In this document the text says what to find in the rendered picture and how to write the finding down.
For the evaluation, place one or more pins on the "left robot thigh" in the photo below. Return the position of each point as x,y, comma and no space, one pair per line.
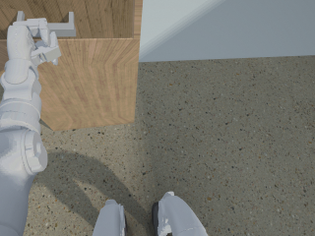
110,221

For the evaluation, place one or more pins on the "right robot thigh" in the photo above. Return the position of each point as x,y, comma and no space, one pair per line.
181,218

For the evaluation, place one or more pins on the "cabinet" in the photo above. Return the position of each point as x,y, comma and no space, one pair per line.
94,83

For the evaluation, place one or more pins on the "robot thigh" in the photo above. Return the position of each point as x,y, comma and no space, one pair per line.
181,218
110,221

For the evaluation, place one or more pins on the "handle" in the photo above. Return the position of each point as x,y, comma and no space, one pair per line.
61,29

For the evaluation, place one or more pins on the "left robot forearm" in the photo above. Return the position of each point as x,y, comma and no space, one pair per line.
20,107

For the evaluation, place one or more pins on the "drawer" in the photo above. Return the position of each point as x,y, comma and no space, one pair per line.
92,18

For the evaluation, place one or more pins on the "left robot upper arm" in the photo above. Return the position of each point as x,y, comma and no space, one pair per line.
22,156

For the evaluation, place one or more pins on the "left robot hand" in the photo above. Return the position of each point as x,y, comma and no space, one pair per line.
20,44

